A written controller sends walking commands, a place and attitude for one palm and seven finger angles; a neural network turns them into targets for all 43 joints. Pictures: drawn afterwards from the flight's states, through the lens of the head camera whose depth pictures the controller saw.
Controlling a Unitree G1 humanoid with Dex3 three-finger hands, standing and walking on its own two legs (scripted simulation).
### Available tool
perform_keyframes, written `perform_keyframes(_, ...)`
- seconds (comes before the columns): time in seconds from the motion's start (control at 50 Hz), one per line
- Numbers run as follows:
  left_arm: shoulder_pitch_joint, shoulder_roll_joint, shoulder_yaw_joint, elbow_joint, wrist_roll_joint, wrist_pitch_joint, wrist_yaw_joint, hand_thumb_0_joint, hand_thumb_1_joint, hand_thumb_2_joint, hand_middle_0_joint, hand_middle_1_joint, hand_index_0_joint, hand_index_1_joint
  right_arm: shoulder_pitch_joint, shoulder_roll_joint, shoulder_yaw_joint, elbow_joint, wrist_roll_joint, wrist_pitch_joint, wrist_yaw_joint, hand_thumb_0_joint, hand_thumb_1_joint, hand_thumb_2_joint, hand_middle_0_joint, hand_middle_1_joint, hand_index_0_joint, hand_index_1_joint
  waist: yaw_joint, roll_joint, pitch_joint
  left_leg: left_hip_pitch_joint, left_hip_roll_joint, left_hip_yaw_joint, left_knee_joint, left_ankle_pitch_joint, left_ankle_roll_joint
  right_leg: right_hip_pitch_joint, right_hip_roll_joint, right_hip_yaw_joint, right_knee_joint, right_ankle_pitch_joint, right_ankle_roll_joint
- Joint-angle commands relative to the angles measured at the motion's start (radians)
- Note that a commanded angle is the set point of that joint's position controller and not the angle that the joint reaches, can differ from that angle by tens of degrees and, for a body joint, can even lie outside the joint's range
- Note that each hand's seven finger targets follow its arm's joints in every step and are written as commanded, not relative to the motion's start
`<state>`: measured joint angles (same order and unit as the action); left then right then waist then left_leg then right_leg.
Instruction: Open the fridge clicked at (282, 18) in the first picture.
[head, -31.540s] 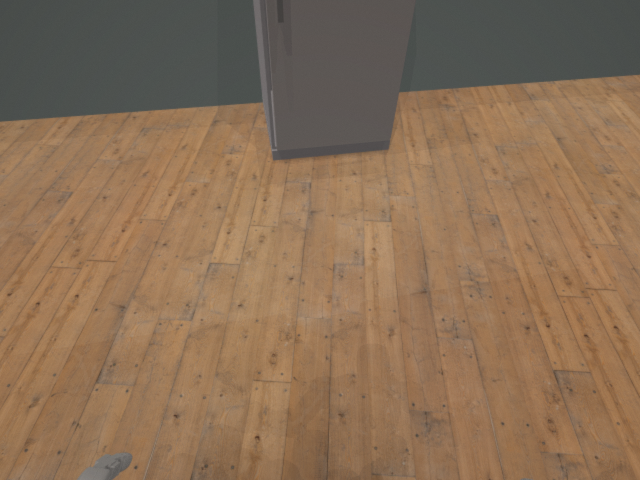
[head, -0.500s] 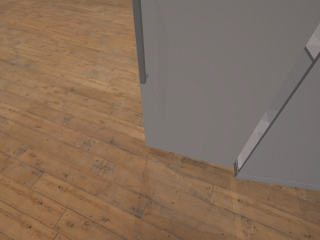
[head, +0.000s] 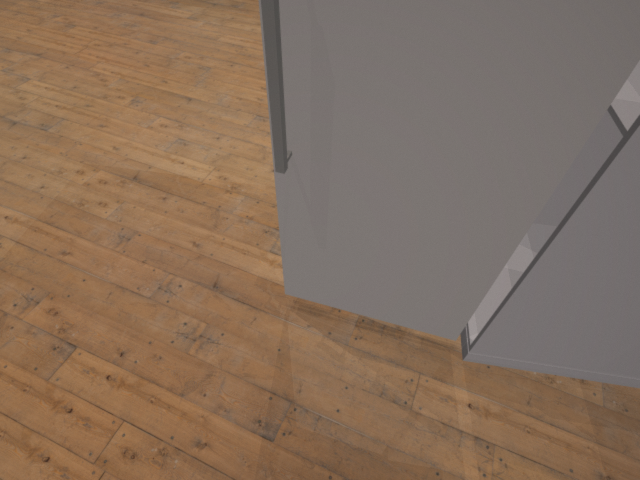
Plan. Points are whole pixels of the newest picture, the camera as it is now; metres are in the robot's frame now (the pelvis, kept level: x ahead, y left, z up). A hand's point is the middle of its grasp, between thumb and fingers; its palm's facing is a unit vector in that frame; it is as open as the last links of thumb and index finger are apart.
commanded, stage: look to check the result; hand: left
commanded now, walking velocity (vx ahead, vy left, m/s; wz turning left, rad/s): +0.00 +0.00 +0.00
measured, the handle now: (278, 50) +0.74 +0.12 +0.17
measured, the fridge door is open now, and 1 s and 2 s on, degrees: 82 82 82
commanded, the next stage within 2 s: stand and wait in 0.48 s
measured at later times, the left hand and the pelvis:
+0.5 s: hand out of the picture +0.11 +0.23 -0.16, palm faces -0.01 -0.94 -0.33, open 7.3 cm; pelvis +0.02 -0.01 +0.00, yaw +0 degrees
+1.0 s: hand out of the picture +0.11 +0.21 -0.16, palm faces -0.03 -0.95 -0.32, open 7.3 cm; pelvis +0.03 -0.02 +0.00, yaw +0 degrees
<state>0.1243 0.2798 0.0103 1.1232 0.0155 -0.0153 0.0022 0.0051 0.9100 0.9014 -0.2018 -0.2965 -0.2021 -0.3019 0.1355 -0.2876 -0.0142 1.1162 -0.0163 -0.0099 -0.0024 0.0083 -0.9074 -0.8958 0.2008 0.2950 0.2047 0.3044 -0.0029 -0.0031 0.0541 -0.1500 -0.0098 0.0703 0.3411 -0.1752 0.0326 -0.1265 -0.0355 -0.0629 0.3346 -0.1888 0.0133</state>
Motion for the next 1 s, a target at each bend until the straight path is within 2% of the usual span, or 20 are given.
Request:
perform_keyframes(0.0,-0.026,0.198,0.036,-0.049,0.0,-0.02,0.009,0.0,0.9,0.9,-0.2,-0.3,-0.2,-0.3,-0.036,-0.192,-0.028,-0.051,-0.001,-0.015,-0.013,0.0,-0.9,-0.9,0.2,0.3,0.2,0.3,-0.002,0.015,-0.078,0.028,0.144,-0.13,-0.074,0.124,-0.008,0.013,-0.103,0.094,-0.059,0.1,-0.047)
perform_keyframes(0.14,-0.035,0.222,0.037,-0.047,-0.001,-0.025,0.009,0.0,0.9,0.9,-0.2,-0.3,-0.2,-0.3,-0.051,-0.216,-0.028,-0.051,0.001,-0.016,-0.014,0.0,-0.9,-0.9,0.2,0.3,0.2,0.3,-0.003,0.003,-0.119,0.064,0.147,-0.128,-0.06,0.196,-0.008,0.048,-0.112,0.092,-0.06,0.189,-0.05)
perform_keyframes(0.2,-0.044,0.229,0.034,-0.045,-0.002,-0.023,0.009,0.0,0.9,0.9,-0.2,-0.3,-0.2,-0.3,-0.059,-0.221,-0.026,-0.048,0.001,-0.014,-0.013,0.0,-0.9,-0.9,0.2,0.3,0.2,0.3,-0.004,-0.003,-0.101,0.065,0.149,-0.126,-0.068,0.193,-0.011,0.044,-0.114,0.09,-0.066,0.192,-0.048)
perform_keyframes(0.42,-0.057,0.242,0.033,-0.049,-0.003,-0.026,0.012,0.0,0.9,0.9,-0.2,-0.3,-0.2,-0.3,-0.071,-0.236,-0.024,-0.05,0.0,-0.016,-0.014,0.0,-0.9,-0.9,0.2,0.3,0.2,0.3,-0.004,0.004,-0.125,0.093,0.153,-0.12,-0.067,0.262,-0.015,0.077,-0.118,0.09,-0.063,0.271,-0.051)
perform_keyframes(0.56,-0.065,0.242,0.033,-0.054,-0.003,-0.025,0.012,0.0,0.9,0.9,-0.2,-0.3,-0.2,-0.3,-0.072,-0.232,-0.022,-0.05,0.0,-0.014,-0.015,0.0,-0.9,-0.9,0.2,0.3,0.2,0.3,-0.005,-0.001,-0.096,0.082,0.152,-0.115,-0.074,0.242,-0.018,0.071,-0.116,0.093,-0.073,0.266,-0.051)
perform_keyframes(0.74,-0.052,0.237,0.034,-0.055,-0.004,-0.027,0.014,0.0,0.9,0.9,-0.2,-0.3,-0.2,-0.3,-0.06,-0.225,-0.02,-0.05,0.001,-0.013,-0.018,0.0,-0.9,-0.9,0.2,0.3,0.2,0.3,-0.003,-0.003,-0.123,0.101,0.153,-0.11,-0.062,0.269,-0.019,0.093,-0.116,0.092,-0.071,0.312,-0.054)
perform_keyframes(0.82,-0.052,0.234,0.033,-0.051,-0.005,-0.026,0.014,0.0,0.9,0.9,-0.2,-0.3,-0.2,-0.3,-0.058,-0.222,-0.021,-0.045,0.0,-0.012,-0.019,0.0,-0.9,-0.9,0.2,0.3,0.2,0.3,-0.004,0.006,-0.114,0.1,0.154,-0.105,-0.067,0.258,-0.021,0.091,-0.116,0.093,-0.075,0.31,-0.054)
perform_keyframes(0.88,-0.048,0.232,0.034,-0.051,-0.005,-0.027,0.016,0.0,0.9,0.9,-0.2,-0.3,-0.2,-0.3,-0.049,-0.216,-0.021,-0.043,0.001,-0.011,-0.021,0.0,-0.9,-0.9,0.2,0.3,0.2,0.3,-0.005,-0.01,-0.121,0.105,0.154,-0.102,-0.061,0.276,-0.021,0.1,-0.116,0.089,-0.069,0.347,-0.054)
perform_keyframes(0.92,-0.044,0.228,0.033,-0.049,-0.006,-0.025,0.015,0.0,0.9,0.9,-0.2,-0.3,-0.2,-0.3,-0.052,-0.218,-0.021,-0.043,0.001,-0.01,-0.022,0.0,-0.9,-0.9,0.2,0.3,0.2,0.3,-0.005,-0.002,-0.108,0.105,0.153,-0.102,-0.063,0.255,-0.021,0.087,-0.116,0.094,-0.075,0.325,-0.054)
perform_keyframes(0.94,-0.042,0.228,0.034,-0.049,-0.004,-0.025,0.016,0.0,0.9,0.9,-0.2,-0.3,-0.2,-0.3,-0.049,-0.211,-0.02,-0.044,0.002,-0.009,-0.022,0.0,-0.9,-0.9,0.2,0.3,0.2,0.3,-0.005,-0.018,-0.105,0.103,0.153,-0.101,-0.061,0.249,-0.02,0.085,-0.113,0.092,-0.078,0.325,-0.054)
perform_keyframes(0.98,-0.045,0.225,0.031,-0.047,-0.005,-0.023,0.015,0.0,0.9,0.9,-0.2,-0.3,-0.2,-0.3,-0.049,-0.209,-0.019,-0.04,0.0,-0.007,-0.021,0.0,-0.9,-0.9,0.2,0.3,0.2,0.3,-0.005,-0.003,-0.088,0.091,0.152,-0.103,-0.071,0.221,-0.021,0.08,-0.114,0.096,-0.084,0.293,-0.054)
